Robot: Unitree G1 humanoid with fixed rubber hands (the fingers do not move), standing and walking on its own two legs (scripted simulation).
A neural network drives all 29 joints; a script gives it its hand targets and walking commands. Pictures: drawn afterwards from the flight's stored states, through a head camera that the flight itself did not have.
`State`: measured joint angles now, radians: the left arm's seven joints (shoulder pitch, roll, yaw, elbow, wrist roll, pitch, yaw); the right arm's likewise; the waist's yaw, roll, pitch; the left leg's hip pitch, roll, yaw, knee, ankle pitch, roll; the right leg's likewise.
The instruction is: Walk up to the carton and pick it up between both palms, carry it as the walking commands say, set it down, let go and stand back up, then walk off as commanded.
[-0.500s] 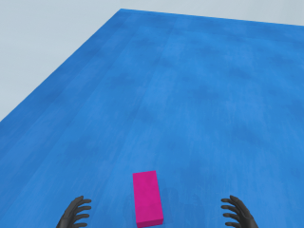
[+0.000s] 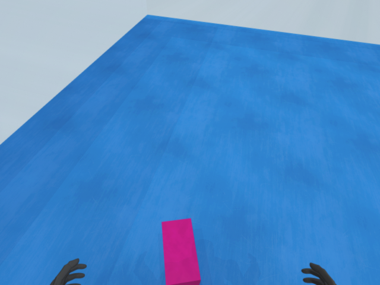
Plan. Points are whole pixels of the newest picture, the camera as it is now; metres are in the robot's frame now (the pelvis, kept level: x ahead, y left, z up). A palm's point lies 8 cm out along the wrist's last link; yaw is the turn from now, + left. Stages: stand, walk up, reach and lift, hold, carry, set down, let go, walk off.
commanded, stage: stand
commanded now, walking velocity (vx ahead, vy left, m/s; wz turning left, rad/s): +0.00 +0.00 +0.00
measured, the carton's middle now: (179, 253) +0.42 +0.04 -0.70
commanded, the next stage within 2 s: walk off in 1.60 s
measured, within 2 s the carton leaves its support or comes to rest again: neither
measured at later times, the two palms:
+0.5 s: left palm out of the picture +0.14 +0.30 -0.09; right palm out of the picture +0.12 -0.29 -0.08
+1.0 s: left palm out of the picture +0.10 +0.30 -0.10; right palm out of the picture +0.09 -0.30 -0.09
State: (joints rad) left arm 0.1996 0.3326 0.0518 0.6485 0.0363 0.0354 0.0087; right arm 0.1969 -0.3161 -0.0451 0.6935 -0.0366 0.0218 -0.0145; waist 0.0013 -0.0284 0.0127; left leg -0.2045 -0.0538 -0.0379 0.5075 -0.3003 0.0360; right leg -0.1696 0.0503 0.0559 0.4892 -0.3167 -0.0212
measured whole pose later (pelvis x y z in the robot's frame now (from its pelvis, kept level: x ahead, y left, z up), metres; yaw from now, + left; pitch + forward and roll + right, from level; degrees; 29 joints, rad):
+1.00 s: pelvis -0.01 +0.00 +0.01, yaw +0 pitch -2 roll +0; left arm 0.15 0.37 0.01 0.96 0.02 -0.01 0.02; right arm 0.13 -0.36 -0.01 0.99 -0.02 -0.01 -0.02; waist 0.00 -0.02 0.02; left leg -0.10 -0.05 -0.03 0.35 -0.21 0.04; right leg -0.07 0.04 0.06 0.33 -0.23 -0.01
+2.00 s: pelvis -0.02 +0.02 +0.01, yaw +5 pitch -1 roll +0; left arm 0.13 0.37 0.02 0.97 0.03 0.03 0.05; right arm 0.19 -0.37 -0.04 1.03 -0.02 0.08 -0.01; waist 0.02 0.00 0.06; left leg -0.40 -0.05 -0.03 0.99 -0.44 -0.04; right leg -0.13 -0.02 -0.01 0.41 -0.25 0.01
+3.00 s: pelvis -0.11 +0.26 -0.02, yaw +42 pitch +0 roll +1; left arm 0.28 0.38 0.09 0.87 0.03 0.05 0.04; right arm 0.13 -0.30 -0.04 0.80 -0.02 0.06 0.06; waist 0.03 -0.05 0.07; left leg -0.32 0.05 0.07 0.61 -0.31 -0.01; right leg -0.33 -0.29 -0.15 0.86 -0.53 0.10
